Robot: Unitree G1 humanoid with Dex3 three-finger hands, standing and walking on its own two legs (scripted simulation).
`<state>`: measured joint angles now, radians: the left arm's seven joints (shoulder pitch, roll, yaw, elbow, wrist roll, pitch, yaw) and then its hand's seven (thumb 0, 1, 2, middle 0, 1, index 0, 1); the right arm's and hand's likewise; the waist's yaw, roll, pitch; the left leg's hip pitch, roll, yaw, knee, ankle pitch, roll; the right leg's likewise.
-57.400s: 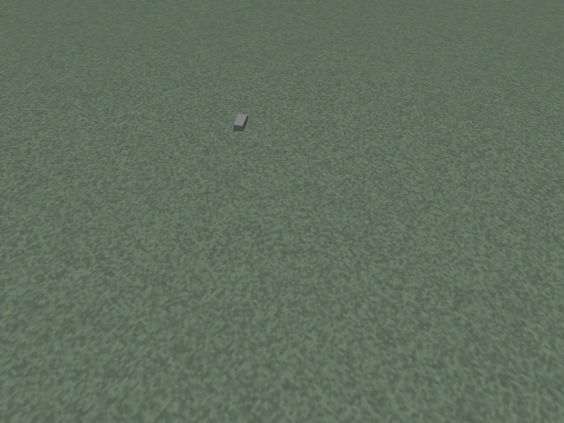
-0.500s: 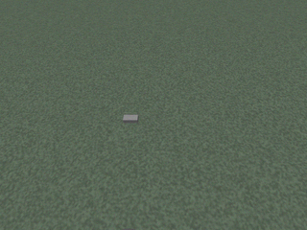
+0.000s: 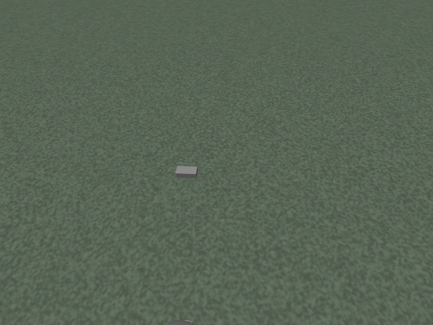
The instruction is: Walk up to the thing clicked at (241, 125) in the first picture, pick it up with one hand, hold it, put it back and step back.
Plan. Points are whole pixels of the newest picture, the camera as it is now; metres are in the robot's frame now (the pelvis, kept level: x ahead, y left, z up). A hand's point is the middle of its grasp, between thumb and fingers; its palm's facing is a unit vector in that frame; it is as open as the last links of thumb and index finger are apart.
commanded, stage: step back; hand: left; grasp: from above
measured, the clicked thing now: (186, 172) +1.05 +0.25 -0.74
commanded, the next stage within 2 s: stand in 0.40 s
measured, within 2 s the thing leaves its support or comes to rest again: neither
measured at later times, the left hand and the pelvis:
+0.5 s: hand out of the picture +0.13 +0.28 -0.14, palm faces -0.03 -0.94 -0.35, open 7.4 cm; pelvis +0.04 +0.03 +0.01, yaw -2 degrees
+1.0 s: hand out of the picture +0.14 +0.27 -0.14, palm faces -0.07 -0.94 -0.34, open 7.4 cm; pelvis +0.05 +0.03 +0.02, yaw -2 degrees
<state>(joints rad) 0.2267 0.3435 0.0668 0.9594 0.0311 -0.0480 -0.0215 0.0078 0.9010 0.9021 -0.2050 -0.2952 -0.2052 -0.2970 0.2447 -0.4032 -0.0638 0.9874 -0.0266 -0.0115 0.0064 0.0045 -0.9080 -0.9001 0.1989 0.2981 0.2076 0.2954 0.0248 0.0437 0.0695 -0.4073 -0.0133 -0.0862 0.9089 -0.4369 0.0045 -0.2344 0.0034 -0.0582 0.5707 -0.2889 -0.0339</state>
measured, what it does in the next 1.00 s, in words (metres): steps on the spot: left foot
